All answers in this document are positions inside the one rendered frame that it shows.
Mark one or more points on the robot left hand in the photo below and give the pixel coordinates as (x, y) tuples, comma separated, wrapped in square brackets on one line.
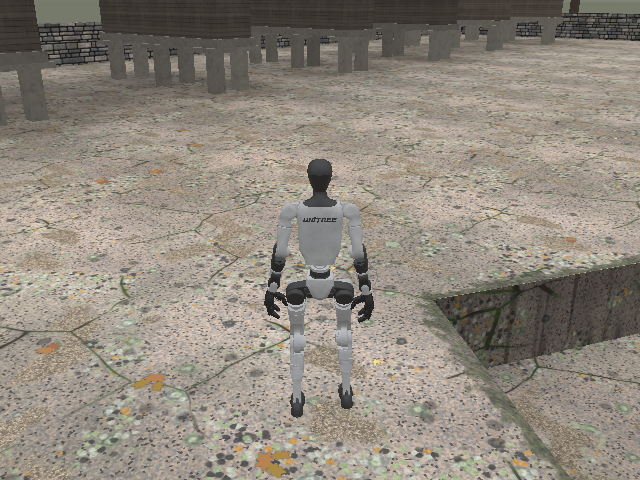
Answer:
[(269, 302)]

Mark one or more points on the robot left upper arm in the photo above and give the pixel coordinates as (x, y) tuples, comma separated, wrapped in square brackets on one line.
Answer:
[(288, 212)]

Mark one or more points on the robot right hand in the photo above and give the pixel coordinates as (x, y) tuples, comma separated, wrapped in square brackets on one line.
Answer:
[(368, 307)]

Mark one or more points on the robot left thigh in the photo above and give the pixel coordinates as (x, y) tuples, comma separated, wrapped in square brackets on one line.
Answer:
[(296, 300)]

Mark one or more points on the robot right upper arm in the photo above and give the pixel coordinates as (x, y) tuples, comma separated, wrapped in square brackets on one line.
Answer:
[(351, 212)]

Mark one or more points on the left robot forearm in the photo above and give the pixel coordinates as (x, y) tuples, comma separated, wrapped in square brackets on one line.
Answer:
[(276, 271)]

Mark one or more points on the humanoid robot head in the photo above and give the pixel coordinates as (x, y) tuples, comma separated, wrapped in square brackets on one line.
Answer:
[(319, 174)]

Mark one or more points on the right robot forearm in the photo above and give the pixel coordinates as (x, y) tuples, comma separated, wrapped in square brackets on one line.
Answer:
[(362, 273)]

